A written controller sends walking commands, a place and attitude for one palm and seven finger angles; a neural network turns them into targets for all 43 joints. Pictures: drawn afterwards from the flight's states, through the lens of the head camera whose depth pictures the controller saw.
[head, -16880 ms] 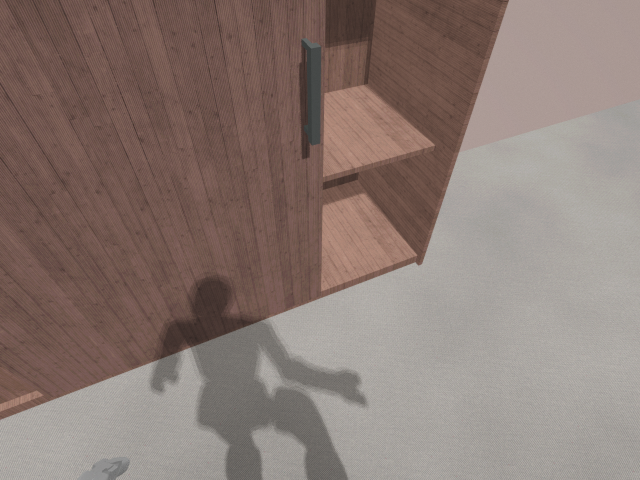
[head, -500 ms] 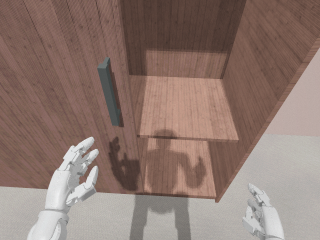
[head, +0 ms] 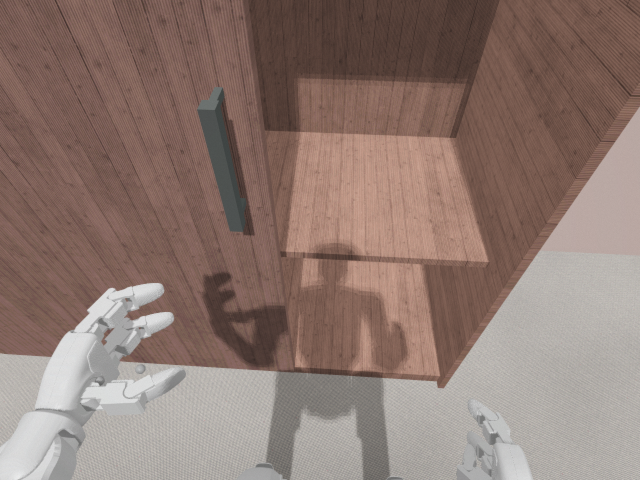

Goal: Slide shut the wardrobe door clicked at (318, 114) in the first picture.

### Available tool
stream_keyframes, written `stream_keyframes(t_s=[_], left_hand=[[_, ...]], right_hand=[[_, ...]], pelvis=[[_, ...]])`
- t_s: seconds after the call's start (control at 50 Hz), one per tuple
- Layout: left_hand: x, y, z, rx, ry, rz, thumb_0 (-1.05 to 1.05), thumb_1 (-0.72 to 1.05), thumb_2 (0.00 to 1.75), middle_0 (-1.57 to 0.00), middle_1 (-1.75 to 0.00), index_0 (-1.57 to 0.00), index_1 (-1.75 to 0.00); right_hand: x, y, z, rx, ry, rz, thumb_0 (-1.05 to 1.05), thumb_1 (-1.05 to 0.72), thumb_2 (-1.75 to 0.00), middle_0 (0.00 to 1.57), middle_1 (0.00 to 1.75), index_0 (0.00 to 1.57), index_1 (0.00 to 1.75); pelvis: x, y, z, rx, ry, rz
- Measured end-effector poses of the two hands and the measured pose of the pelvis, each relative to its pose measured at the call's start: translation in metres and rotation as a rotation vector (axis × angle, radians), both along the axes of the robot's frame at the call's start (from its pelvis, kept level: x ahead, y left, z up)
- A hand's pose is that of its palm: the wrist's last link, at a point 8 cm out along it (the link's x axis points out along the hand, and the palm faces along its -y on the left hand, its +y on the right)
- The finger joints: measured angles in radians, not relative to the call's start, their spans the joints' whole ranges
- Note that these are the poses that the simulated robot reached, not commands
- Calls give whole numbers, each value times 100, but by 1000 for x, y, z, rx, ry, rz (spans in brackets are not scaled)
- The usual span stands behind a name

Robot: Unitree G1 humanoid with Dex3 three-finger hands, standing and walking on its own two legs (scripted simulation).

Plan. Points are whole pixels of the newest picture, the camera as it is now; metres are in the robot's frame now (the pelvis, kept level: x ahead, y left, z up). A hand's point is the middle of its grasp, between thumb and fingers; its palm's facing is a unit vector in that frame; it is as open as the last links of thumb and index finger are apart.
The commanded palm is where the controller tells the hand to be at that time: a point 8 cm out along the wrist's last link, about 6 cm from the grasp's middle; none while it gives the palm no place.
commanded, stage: raise the hand with hooked fingers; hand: left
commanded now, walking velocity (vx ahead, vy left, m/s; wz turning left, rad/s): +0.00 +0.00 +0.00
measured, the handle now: (228, 166) +0.49 +0.15 +0.14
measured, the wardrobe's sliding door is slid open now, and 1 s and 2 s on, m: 0.44 0.44 0.44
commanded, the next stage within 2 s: move the hooked fingers beside the handle in 1.28 s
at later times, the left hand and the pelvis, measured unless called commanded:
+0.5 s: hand (61, 313) +0.26 +0.27 +0.14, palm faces +0.05 -0.99 -0.09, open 13.6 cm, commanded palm +0.23 +0.32 +0.13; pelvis +0.02 +0.01 +0.03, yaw +1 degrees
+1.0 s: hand (63, 273) +0.29 +0.27 +0.16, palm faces +0.00 -1.00 -0.06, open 13.9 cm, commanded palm +0.26 +0.32 +0.16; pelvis +0.03 +0.00 +0.04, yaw +1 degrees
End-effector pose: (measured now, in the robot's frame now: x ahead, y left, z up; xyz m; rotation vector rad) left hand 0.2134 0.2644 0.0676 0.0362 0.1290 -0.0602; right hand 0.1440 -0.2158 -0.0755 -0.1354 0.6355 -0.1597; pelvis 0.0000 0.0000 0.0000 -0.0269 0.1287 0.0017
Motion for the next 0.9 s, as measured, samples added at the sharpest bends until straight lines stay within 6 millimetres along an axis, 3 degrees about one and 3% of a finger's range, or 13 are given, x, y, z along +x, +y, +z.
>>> stream_keyframes(t_s=[0.12,0.26,0.44,0.56,0.78,0.9], left_hand=[[-11,29,28,64,-131,134,0,1,52,-27,-88,-27,-88],[-4,32,24,51,-89,33,0,-16,45,-28,-98,-28,-98],[13,53,67,58,-213,95,-1,-36,36,-30,-111,-30,-112],[23,61,73,56,-133,83,-1,-45,32,-30,-117,-30,-117],[40,76,106,54,-214,113,-1,-49,30,-30,-120,-31,-120],[54,74,100,37,-133,76,-1,-50,30,-30,-120,-30,-120]], right_hand=[[-14,-20,7,-72,48,-2,2,-90,-90,20,30,20,30],[4,-32,24,-138,-11,10,2,-90,-90,20,30,20,30],[38,-13,51,-113,-135,57,2,-90,-90,20,30,20,30],[49,1,52,-72,-143,94,1,-90,-90,20,30,20,30],[38,-10,45,-85,-59,90,1,-90,-90,20,30,20,30],[28,-27,43,-95,-27,53,1,-90,-90,20,30,20,30]], pelvis=[[5,4,6,-3,-9,7],[6,10,11,-10,-26,16],[14,11,22,-10,-71,22],[18,11,28,-5,-83,21],[23,3,35,0,-101,26],[23,0,37,4,-93,21]])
